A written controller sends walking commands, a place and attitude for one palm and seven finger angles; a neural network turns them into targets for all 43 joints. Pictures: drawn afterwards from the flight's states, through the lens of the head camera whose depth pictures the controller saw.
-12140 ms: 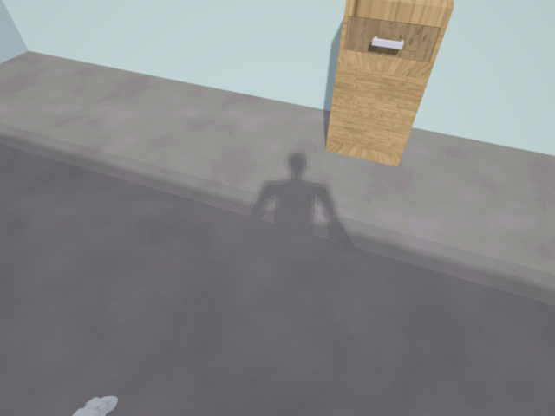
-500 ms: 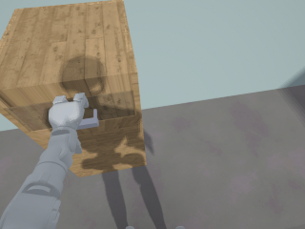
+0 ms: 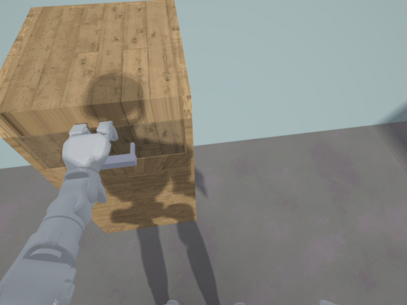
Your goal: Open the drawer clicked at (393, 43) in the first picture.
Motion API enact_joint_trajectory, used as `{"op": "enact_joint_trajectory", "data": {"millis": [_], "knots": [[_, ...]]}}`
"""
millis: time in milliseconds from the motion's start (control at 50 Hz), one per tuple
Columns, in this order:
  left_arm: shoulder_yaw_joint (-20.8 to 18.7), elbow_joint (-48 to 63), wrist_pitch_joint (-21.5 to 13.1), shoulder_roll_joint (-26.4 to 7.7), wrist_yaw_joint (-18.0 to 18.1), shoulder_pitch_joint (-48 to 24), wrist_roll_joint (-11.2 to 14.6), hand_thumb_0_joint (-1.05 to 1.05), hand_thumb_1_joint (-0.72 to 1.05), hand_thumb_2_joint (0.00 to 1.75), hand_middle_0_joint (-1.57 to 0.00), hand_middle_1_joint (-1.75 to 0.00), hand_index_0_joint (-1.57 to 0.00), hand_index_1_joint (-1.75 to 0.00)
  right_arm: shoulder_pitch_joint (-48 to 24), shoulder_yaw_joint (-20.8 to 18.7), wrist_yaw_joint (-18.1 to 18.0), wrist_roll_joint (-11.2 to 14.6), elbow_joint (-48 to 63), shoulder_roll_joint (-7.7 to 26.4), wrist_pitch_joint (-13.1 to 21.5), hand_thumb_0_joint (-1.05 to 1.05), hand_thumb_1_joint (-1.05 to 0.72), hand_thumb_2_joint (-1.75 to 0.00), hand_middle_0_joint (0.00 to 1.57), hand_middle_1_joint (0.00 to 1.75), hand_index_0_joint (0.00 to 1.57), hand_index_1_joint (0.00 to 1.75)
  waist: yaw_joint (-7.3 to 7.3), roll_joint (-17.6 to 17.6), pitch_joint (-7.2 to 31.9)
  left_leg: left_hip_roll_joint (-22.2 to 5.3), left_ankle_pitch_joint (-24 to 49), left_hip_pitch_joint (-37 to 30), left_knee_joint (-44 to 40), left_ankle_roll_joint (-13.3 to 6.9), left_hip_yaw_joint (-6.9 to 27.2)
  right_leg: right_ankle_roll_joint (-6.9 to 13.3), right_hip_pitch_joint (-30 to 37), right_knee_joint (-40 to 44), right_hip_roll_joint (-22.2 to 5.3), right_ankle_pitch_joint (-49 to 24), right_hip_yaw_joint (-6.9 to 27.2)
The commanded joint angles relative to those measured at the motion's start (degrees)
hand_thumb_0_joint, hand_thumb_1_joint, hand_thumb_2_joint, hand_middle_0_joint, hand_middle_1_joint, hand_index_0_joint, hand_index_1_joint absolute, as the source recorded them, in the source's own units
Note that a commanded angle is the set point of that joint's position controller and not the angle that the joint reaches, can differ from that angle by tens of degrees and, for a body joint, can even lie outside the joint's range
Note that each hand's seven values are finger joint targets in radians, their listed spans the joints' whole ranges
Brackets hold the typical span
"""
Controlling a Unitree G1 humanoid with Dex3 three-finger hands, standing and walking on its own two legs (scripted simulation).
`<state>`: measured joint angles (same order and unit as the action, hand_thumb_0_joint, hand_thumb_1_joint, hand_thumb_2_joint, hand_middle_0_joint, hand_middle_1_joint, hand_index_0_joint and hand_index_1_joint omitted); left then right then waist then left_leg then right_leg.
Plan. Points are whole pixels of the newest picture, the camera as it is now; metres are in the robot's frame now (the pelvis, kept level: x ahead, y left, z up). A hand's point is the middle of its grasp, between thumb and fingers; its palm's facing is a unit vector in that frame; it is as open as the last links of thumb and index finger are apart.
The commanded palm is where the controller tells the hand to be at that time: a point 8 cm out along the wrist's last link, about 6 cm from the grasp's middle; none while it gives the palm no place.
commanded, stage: move the hooked fingers above the handle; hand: left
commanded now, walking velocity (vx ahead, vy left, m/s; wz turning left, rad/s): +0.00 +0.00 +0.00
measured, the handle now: (109, 155) +0.47 +0.25 -0.06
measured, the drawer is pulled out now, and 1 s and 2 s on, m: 0.00 0.00 0.00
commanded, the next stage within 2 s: none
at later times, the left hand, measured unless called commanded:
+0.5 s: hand (94, 162) +0.41 +0.25 +0.00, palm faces +0.02 -0.02 -1.00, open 13.9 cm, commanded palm +0.38 +0.24 +0.06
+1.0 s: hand (92, 167) +0.40 +0.25 +0.00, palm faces -0.07 +0.01 -1.00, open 13.9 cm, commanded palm +0.38 +0.23 +0.06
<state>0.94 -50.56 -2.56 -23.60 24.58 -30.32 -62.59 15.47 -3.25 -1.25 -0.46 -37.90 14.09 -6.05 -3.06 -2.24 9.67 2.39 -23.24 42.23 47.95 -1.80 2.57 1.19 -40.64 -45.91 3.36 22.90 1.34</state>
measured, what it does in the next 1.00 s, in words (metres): stands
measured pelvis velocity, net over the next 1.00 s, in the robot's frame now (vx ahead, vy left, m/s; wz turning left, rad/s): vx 0.00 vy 0.00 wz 0.00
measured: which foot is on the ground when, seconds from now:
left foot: down 0.00-1.00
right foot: down 0.00-1.00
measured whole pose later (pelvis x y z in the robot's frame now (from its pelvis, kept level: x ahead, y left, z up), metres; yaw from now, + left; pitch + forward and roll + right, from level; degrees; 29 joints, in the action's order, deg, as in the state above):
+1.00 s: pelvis +0.00 +0.00 +0.01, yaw +0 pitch +16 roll -1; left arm 3.7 -51.6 6.4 -22.2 22.6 -29.8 -60.0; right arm 16.1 -2.6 -1.2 0.3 -38.1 13.7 -7.0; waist -1.9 -3.5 9.3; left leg 2.4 -22.4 39.0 45.4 -1.6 2.0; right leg 1.3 -38.0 -44.4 3.2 22.4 1.9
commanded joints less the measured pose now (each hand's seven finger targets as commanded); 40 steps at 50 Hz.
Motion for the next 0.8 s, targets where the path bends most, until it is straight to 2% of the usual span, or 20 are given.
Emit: {"op": "enact_joint_trajectory", "data": {"millis": [0,80,120,140,180,260,280,300,340,360,400,420,440,480,520,540,600,680,760,780], "knots": [[-3.9,9.9,3.2,-12.9,3.1,-18.3,1.0,0.00,-0.50,0.30,-0.30,-1.20,-0.30,-1.20,4.2,-3.0,0.1,0.2,5.0,7.8,0.5,0.00,-0.90,-0.90,0.20,0.30,0.20,0.30,0.65,-2.9,22.1,-0.3,25.9,-15.4,-4.0,-0.6,-2.5,1.6,10.6,4.2,0.1,-22.2,-2.1],[-0.7,8.7,5.2,-9.8,0.4,-17.7,2.4,0.00,-0.50,0.30,-0.30,-1.20,-0.30,-1.20,4.5,-2.9,0.0,0.7,5.3,8.1,0.2,0.00,-0.90,-0.90,0.20,0.30,0.20,0.30,-0.72,1.9,19.3,-0.6,24.8,-14.9,-5.1,-1.0,-2.5,1.1,11.9,5.8,0.0,-22.9,-2.0],[-1.6,9.0,4.8,-11.0,-0.9,-16.4,2.9,0.00,-0.50,0.30,-0.30,-1.20,-0.30,-1.20,4.6,-2.9,-0.4,0.8,5.6,8.2,0.2,0.00,-0.90,-0.90,0.20,0.30,0.20,0.30,-0.41,3.8,18.9,-0.4,23.7,-14.1,-5.5,-1.4,-2.7,0.9,13.9,6.6,-0.2,-23.4,-1.4],[-2.1,10.7,3.9,-11.9,-1.5,-17.7,3.0,0.00,-0.50,0.30,-0.30,-1.20,-0.30,-1.20,4.3,-2.7,-0.8,0.8,5.7,8.3,0.1,0.00,-0.90,-0.90,0.20,0.30,0.20,0.30,-0.52,3.4,19.2,-0.4,23.9,-14.2,-5.6,-1.4,-2.4,1.0,14.2,6.5,-0.4,-23.7,-1.2],[-0.3,12.8,1.9,-9.9,-1.8,-19.6,2.3,0.00,-0.50,0.30,-0.30,-1.20,-0.30,-1.20,4.7,-2.9,-1.1,0.7,5.3,7.8,0.2,0.00,-0.90,-0.90,0.20,0.30,0.20,0.30,-1.08,1.5,18.7,-0.6,24.3,-16.3,-5.5,-1.4,-2.1,1.1,12.1,6.5,-0.3,-22.4,-1.4],[-3.4,17.6,-1.6,-12.9,0.7,-21.7,0.4,0.00,-0.50,0.30,-0.30,-1.20,-0.30,-1.20,4.7,-3.0,-1.1,0.0,4.8,7.5,0.3,0.00,-0.90,-0.90,0.20,0.30,0.20,0.30,-0.09,-4.8,19.7,-1.3,28.1,-19.7,-4.8,-0.6,-0.8,1.9,7.8,4.9,0.0,-19.9,-2.3],[-3.3,17.3,-1.6,-12.1,1.7,-20.8,0.0,0.00,-0.50,0.30,-0.30,-1.20,-0.30,-1.20,4.7,-3.1,-0.8,-0.1,4.5,7.3,0.4,0.00,-0.90,-0.90,0.20,0.30,0.20,0.30,0.11,-5.6,19.7,-1.4,29.1,-20.3,-4.6,-0.2,-0.5,2.1,6.6,4.2,0.1,-19.2,-2.8],[-3.2,16.6,-1.3,-11.1,2.7,-19.9,0.0,0.00,-0.50,0.30,-0.30,-1.20,-0.30,-1.20,4.6,-3.2,-0.4,-0.3,4.3,7.2,0.5,0.00,-0.90,-0.90,0.20,0.30,0.20,0.30,0.19,-5.6,19.7,-1.5,29.7,-20.3,-4.3,-0.1,-0.6,2.1,6.1,4.2,0.2,-19.2,-3.0],[-6.1,14.3,0.5,-13.2,4.2,-16.4,0.4,0.00,-0.50,0.30,-0.30,-1.20,-0.30,-1.20,4.3,-3.0,0.1,-0.5,4.1,7.6,0.2,0.00,-0.90,-0.90,0.20,0.30,0.20,0.30,1.36,-4.1,20.2,-1.2,30.2,-18.4,-4.3,0.2,-0.7,2.2,7.8,3.6,0.4,-20.1,-3.1],[-6.4,13.3,1.7,-13.8,4.7,-16.3,0.5,0.00,-0.50,0.30,-0.30,-1.20,-0.30,-1.20,4.3,-3.0,0.3,-0.4,4.1,7.7,0.0,0.00,-0.90,-0.90,0.20,0.30,0.20,0.30,1.34,-3.1,20.3,-1.2,29.3,-17.7,-4.4,0.2,-0.9,2.1,8.3,3.5,0.4,-20.4,-3.1],[-4.7,10.5,4.8,-11.7,4.8,-14.4,0.9,0.00,-0.50,0.30,-0.30,-1.20,-0.30,-1.20,3.5,-2.8,0.7,0.0,4.5,7.7,-0.1,0.00,-0.90,-0.90,0.20,0.30,0.20,0.30,1.39,-0.6,17.8,-0.8,26.2,-14.9,-5.3,0.0,-1.8,1.9,9.7,4.4,0.4,-20.1,-3.1],[-3.5,10.0,6.1,-10.8,4.5,-14.7,1.3,0.00,-0.50,0.30,-0.30,-1.20,-0.30,-1.20,3.5,-2.8,0.8,0.1,4.6,7.9,0.0,0.00,-0.90,-0.90,0.20,0.30,0.20,0.30,1.03,0.1,17.8,-0.8,25.2,-14.5,-5.7,-0.2,-2.2,1.8,10.7,4.9,0.3,-20.5,-3.0],[-4.3,9.8,7.1,-11.9,3.8,-13.5,1.6,0.00,-0.50,0.30,-0.30,-1.20,-0.30,-1.20,3.2,-2.8,0.8,0.3,4.9,8.1,-0.2,0.00,-0.90,-0.90,0.20,0.30,0.20,0.30,1.49,0.9,18.8,-0.7,25.6,-14.5,-6.1,-0.3,-2.2,1.8,12.5,5.1,0.3,-21.1,-2.6],[-1.8,10.3,8.5,-10.5,2.0,-14.8,2.0,0.00,-0.50,0.30,-0.30,-1.20,-0.30,-1.20,3.4,-2.9,0.4,0.9,5.4,8.2,-0.3,0.00,-0.90,-0.90,0.20,0.30,0.20,0.30,0.54,1.9,19.0,-0.8,24.6,-15.2,-6.5,-0.6,-2.5,1.5,13.3,6.0,0.1,-21.7,-2.2],[0.4,12.4,8.0,-8.5,-0.1,-16.1,2.6,0.00,-0.50,0.30,-0.30,-1.20,-0.30,-1.20,3.3,-3.0,-0.2,1.0,5.7,8.2,-0.1,0.00,-0.90,-0.90,0.20,0.30,0.20,0.30,-0.36,3.0,19.3,-0.8,24.6,-16.7,-6.6,-1.0,-2.5,1.2,14.1,6.9,-0.1,-22.4,-1.8],[1.7,15.1,6.9,-7.5,-1.1,-17.9,3.2,0.00,-0.50,0.30,-0.30,-1.20,-0.30,-1.20,3.2,-3.0,-0.5,1.0,5.8,8.2,0.0,0.00,-0.90,-0.90,0.20,0.30,0.20,0.30,-1.02,1.8,19.5,-1.1,25.4,-18.4,-6.8,-0.9,-1.8,1.3,13.5,7.2,-0.3,-22.0,-1.8],[2.6,19.1,3.3,-6.4,-2.1,-18.3,3.2,0.00,-0.50,0.30,-0.30,-1.20,-0.30,-1.20,3.2,-3.1,-1.0,0.8,5.7,7.6,0.6,0.00,-0.90,-0.90,0.20,0.30,0.20,0.30,-0.97,-1.0,19.2,-1.4,27.2,-22.1,-6.6,-0.9,-0.9,1.3,10.8,7.3,-0.2,-20.2,-2.1],[-1.2,15.3,0.8,-10.1,0.4,-19.8,0.4,0.00,-0.50,0.30,-0.30,-1.20,-0.30,-1.20,3.3,-2.6,-1.3,0.4,4.5,7.4,0.7,0.00,-0.90,-0.90,0.20,0.30,0.20,0.30,-0.42,-0.8,13.2,-1.0,21.7,-17.1,-6.7,-0.7,-0.6,2.0,7.1,6.4,-0.1,-15.5,-2.7],[-5.0,13.5,2.8,-13.8,4.7,-21.0,-1.4,0.00,-0.50,0.30,-0.30,-1.20,-0.30,-1.20,2.5,-2.4,-0.5,-0.1,4.6,7.3,0.6,0.00,-0.90,-0.90,0.20,0.30,0.20,0.30,1.44,-4.2,17.1,-0.4,21.7,-15.9,-5.8,-0.2,-1.3,2.4,7.5,4.5,0.0,-15.4,-2.7],[-5.0,12.7,3.9,-13.5,5.2,-20.2,-0.9,0.00,-0.50,0.30,-0.30,-1.20,-0.30,-1.20,2.4,-2.3,-0.3,-0.2,4.7,7.1,0.6,0.00,-0.90,-0.90,0.20,0.30,0.20,0.30,1.72,-4.0,17.9,-0.2,21.8,-15.2,-5.6,-0.2,-1.9,2.3,8.8,4.5,0.0,-16.6,-2.5]]}}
